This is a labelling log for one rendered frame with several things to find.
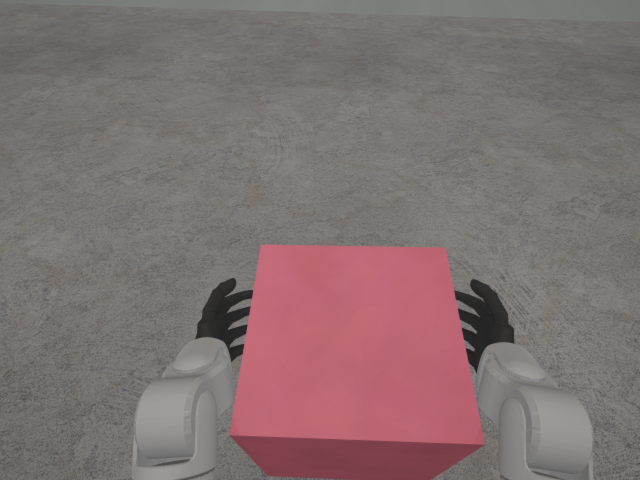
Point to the right robot forearm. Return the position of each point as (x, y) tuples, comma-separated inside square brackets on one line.
[(545, 433)]

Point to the robot right hand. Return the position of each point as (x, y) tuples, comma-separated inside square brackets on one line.
[(492, 326)]

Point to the carton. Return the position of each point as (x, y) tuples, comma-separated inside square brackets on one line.
[(354, 365)]

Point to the left robot forearm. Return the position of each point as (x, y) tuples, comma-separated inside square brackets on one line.
[(175, 425)]

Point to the robot left hand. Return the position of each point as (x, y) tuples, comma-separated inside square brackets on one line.
[(215, 322)]

